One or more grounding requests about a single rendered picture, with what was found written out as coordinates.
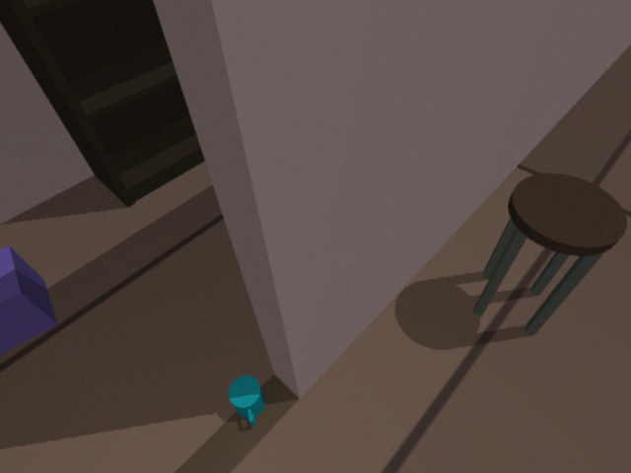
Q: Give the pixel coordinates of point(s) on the stool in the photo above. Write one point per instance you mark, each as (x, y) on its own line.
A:
(565, 214)

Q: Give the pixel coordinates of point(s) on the bookshelf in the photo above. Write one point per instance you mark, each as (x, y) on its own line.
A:
(106, 69)

